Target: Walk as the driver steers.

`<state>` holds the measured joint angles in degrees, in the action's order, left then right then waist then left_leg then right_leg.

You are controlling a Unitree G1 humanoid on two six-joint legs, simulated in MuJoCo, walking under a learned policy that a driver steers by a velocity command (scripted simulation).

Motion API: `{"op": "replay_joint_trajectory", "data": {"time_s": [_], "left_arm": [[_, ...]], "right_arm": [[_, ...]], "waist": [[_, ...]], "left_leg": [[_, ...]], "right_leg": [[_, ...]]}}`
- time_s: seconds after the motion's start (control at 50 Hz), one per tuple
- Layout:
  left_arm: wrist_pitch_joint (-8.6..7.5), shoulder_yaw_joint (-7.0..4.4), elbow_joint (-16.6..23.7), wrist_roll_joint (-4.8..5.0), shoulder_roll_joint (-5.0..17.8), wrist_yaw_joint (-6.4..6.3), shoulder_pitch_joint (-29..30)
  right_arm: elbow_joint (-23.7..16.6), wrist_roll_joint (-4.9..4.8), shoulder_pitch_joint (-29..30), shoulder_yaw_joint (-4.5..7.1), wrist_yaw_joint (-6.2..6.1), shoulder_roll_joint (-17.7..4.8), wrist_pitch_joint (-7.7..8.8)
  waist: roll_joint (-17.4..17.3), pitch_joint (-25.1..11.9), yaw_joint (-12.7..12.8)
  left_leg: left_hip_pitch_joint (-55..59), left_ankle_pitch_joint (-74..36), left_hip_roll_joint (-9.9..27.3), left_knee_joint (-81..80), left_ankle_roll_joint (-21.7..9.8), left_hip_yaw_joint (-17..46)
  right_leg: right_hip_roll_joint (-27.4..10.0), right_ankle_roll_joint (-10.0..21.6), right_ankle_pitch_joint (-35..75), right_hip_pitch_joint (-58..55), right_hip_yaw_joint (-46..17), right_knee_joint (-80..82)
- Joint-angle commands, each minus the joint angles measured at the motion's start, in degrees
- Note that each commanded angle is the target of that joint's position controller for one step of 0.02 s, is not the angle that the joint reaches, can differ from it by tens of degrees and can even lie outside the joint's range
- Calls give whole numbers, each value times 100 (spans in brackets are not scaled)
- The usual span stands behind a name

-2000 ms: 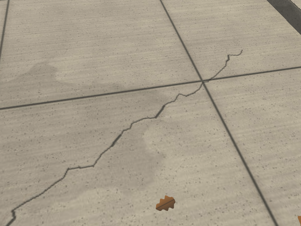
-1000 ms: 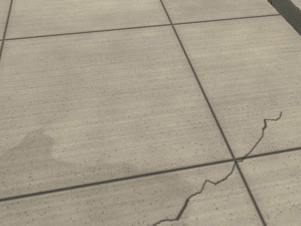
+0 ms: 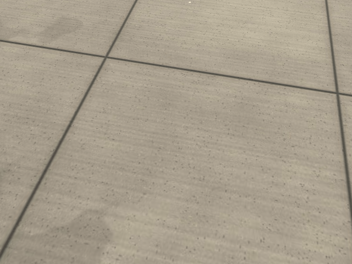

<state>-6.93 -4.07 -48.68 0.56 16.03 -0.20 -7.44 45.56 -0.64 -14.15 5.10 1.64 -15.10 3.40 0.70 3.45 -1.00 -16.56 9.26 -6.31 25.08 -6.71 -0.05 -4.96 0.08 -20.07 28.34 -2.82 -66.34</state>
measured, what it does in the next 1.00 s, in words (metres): walks ahead, turning left: right foot, then left foot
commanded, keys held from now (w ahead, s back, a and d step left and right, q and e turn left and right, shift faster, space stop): w+q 0.40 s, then w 0.20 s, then no key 0.40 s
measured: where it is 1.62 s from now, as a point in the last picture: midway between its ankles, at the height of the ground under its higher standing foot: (163, 246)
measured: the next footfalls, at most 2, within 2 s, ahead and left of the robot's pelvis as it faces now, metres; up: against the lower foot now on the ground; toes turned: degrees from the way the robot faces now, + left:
right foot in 0.32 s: +0.38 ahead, -0.13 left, +0.00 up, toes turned +15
left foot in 0.80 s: +0.54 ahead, +0.20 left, +0.00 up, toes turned +21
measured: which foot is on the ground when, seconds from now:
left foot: down 0.00-0.32, up 0.34-0.78, down 0.80-1.00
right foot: up 0.00-0.30, down 0.32-0.80, up 0.82-1.00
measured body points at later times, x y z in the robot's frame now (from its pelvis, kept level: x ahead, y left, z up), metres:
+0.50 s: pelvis +0.29 -0.04 +0.00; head +0.31 -0.04 +0.45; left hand +0.32 +0.25 -0.11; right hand +0.46 -0.29 -0.11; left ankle +0.20 +0.07 -0.65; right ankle +0.34 -0.14 -0.74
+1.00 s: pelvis +0.45 +0.06 +0.00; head +0.48 +0.09 +0.44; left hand +0.45 +0.35 -0.14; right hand +0.69 -0.11 -0.10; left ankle +0.50 +0.18 -0.74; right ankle +0.49 -0.09 -0.70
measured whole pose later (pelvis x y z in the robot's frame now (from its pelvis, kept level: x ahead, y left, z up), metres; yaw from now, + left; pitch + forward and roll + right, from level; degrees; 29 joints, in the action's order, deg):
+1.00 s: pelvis +0.45 +0.06 +0.00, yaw +20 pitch +2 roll +0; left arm -0.4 -2.0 -50.2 0.1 16.4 -1.2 -10.5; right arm 42.4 1.6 -7.2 1.9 1.0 -12.9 1.5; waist 1.8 2.0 0.6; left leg -22.1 6.3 -1.7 26.4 -2.9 -1.3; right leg -4.1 -4.3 -27.0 23.8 -1.0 -49.4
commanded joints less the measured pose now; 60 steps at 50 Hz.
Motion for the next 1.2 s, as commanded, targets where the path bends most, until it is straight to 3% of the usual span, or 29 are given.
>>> {"op": "replay_joint_trajectory", "data": {"time_s": [0.02, 0.12, 0.2, 0.26, 0.3, 0.32, 0.34, 0.36, 0.38, 0.4, 0.42, 0.46, 0.5, 0.56, 0.64, 0.72, 0.78, 0.8, 0.82, 0.84, 0.86, 0.9, 0.92, 0.96, 1.04, 1.1, 1.14, 1.18, 1.2], "left_arm": [[78, -154, 319, -123, 517, -37, -178], [74, -48, 685, -108, 290, -11, 893], [2, -40, 937, -17, 393, 82, 1374], [-101, -96, 995, -1, 603, 157, 1302], [-173, -185, 833, -12, 768, 146, 618], [-205, -271, 710, -102, 983, 115, -100], [-178, -356, 624, -165, 1311, 62, -1038], [-97, -409, 426, -156, 1541, 121, -1316], [-59, -263, 574, -23, 916, 126, -1065], [1, -180, 642, -10, 604, 94, -795], [44, -142, 639, -79, 576, 98, -546], [43, -71, 534, -155, 423, 110, -407], [-14, -84, 414, -103, 448, 136, -472], [-41, -155, 287, -39, 711, 128, -570], [81, -157, 187, 13, 857, 83, -652], [229, -151, -27, 81, 998, 60, -1039], [269, -107, -64, 114, 921, 21, -932], [231, 1, 45, -52, 662, 10, -1013], [201, 221, 26, -192, 118, 61, -1790], [236, 179, -161, -72, 420, 95, -2046], [302, 88, -79, 91, 750, 100, -1584], [471, 68, -4, 14, 684, -25, -948], [585, 68, -32, -19, 626, -72, -1027], [696, 123, -130, -59, 387, -137, -1210], [783, 136, -195, -109, 346, -159, -1054], [798, 133, -91, -278, 466, -134, -776], [773, 27, -80, -159, 892, -161, -448], [663, 137, -105, -194, 446, -141, -264], [608, 154, -127, -185, 406, -127, -239]], "right_arm": [[-457, -10, 55, 167, -114, -814, 143], [-397, -48, -350, 197, -252, -934, 66], [-282, -79, -662, 195, -253, -915, 20], [-287, -71, -708, 193, -305, -896, -42], [-373, -59, -539, 169, -319, -836, -79], [-475, -26, -432, 79, -294, -606, -62], [-632, 42, -542, -10, -299, -337, -50], [-761, -145, -1362, -82, -288, -217, 6], [-580, -199, -1247, 20, -298, -821, -16], [-654, -141, -632, 80, -283, -1043, -49], [-709, -68, -347, 72, -289, -936, -56], [-769, -52, -250, 61, -240, -682, -58], [-784, -87, -308, 3, -216, -443, -86], [-951, 0, 98, -72, -199, -351, -67], [-1083, 23, 776, -183, -89, -210, 48], [-1228, 11, 1124, -142, -4, -345, 83], [-905, 136, 151, 50, -49, -756, 73], [-820, 228, -423, 149, -121, -1181, 55], [-866, 366, -490, 81, -167, -1325, -12], [-816, 217, -544, -20, -112, -954, -69], [-777, 126, -272, -42, -67, -805, -102], [-782, 118, 457, -146, -61, -535, -87], [-779, 155, 763, -156, -59, -516, -94], [-723, 255, 1012, -106, -76, -594, -106], [-536, 195, 1091, -132, -153, -524, -154], [-259, 181, 823, -239, -159, -253, -191], [-167, 176, 495, -199, -200, -294, -218], [-110, 163, 633, -165, -270, -396, -244], [-34, 164, 577, -163, -290, -383, -262]], "waist": [[-113, -557, 224], [-446, -313, -151], [-616, -276, -348], [-735, -328, -247], [-893, -559, 144], [-750, -1141, 496], [39, -1984, 747], [2069, -2434, 325], [1252, -1827, 441], [664, -1091, 571], [275, -720, 454], [366, -379, 227], [489, -368, 146], [334, -309, 163], [311, -176, 346], [525, -398, 418], [397, -934, -181], [-142, -1538, -342], [-1509, -2323, -14], [-1312, -2970, -87], [-1025, -2330, -137], [-535, -1351, 51], [-621, -1162, 276], [-800, -1099, 445], [-825, -1175, 419], [-543, -606, 381], [586, -131, 1], [667, -71, 39], [617, -99, 33]], "left_leg": [[641, -1640, 1563, -1261, -1096, 1808], [294, -1082, 1095, -1192, -676, 1359], [555, -622, 1240, -900, -532, 1752], [1066, -646, 1443, -382, -473, 2266], [1064, -1172, 1296, 168, -322, 2354], [679, -1275, 991, 1140, -131, 2087], [-479, -126, 458, 2841, 180, 1441], [-2288, 2668, 31, 4351, 440, 1046], [-2862, 2346, 523, 4990, 510, 1199], [-2943, 1806, 718, 5042, 541, 989], [-2695, 1398, 890, 4864, 541, 835], [-2263, 1040, 1132, 4403, 495, 831], [-2123, 985, 1177, 3992, 510, 704], [-2323, 423, 1271, 3082, 597, 580], [-1749, -697, 1142, 1543, 647, 115], [-1183, -907, 824, 757, 535, -1], [503, -1699, 591, -57, 182, -109], [1793, -3996, 1430, 325, -106, 635], [3369, -5921, 2986, 563, -1212, 2432], [3288, -5410, 3115, 427, -1564, 2804], [2736, -4357, 2732, 163, -1386, 2357], [1385, -3231, 2231, -217, -881, 1684], [636, -2940, 2038, -428, -727, 1353], [-129, -2526, 1829, -670, -682, 969], [-445, -456, 1725, -868, -548, 874], [-994, 2033, 1268, -891, 141, 767], [-428, 1572, 719, -466, 525, 232], [256, 842, 731, -102, 514, 188], [324, 637, 766, -70, 461, 221]], "right_leg": [[-200, -214, 489, 627, -94, 697], [208, -362, 2249, 441, 22, 2846], [417, -263, 2542, 181, -53, 3624], [481, -109, 1931, 19, -151, 3944], [554, 115, 1720, -890, -2, 4236], [136, 390, 1781, -2138, -294, 4106], [-913, 807, 1370, -3881, -1553, 4062], [-1969, 1582, 219, -5089, -4167, 4676], [-1879, 1410, -872, -4696, -4059, 4847], [-1606, 1137, -703, -3893, -3000, 4930], [-1337, 1022, -107, -3126, -2394, 5075], [-975, 1022, 773, -2250, -1589, 5361], [-890, 1155, 1204, -2042, -1159, 5593], [-948, 1308, 1863, -2128, -739, 5812], [-621, 1073, 3089, -1997, 102, 5697], [-730, 824, 3918, -2483, 211, 5086], [-415, 420, 4273, -2335, 396, 3759], [-80, 113, 2858, -1585, 654, 2606], [518, -283, -1395, -36, 541, 678], [367, -335, -2163, 21, -218, 29], [203, -362, -1970, 422, -145, -184], [-75, -398, -1394, 420, -84, 348], [-138, -440, -1155, -126, -68, 800], [20, -488, -734, -960, 168, 1616], [134, -323, 613, -1822, 267, 2881], [-27, -7, 1216, -2263, 54, 3934], [-256, 275, -396, -1052, -187, 4362], [-127, 107, -685, -528, -150, 4641], [-72, 20, -340, -616, -90, 4591]]}}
